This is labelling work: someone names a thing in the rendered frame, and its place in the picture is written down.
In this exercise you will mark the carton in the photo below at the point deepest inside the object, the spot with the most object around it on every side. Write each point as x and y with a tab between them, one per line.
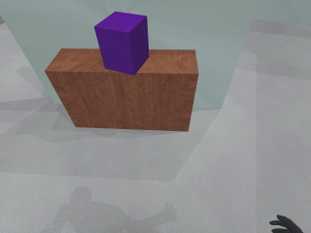
123	41

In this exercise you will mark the right robot hand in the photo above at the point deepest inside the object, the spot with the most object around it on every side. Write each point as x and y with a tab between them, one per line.
285	222

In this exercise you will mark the pedestal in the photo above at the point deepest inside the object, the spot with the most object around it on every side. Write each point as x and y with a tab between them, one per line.
159	97

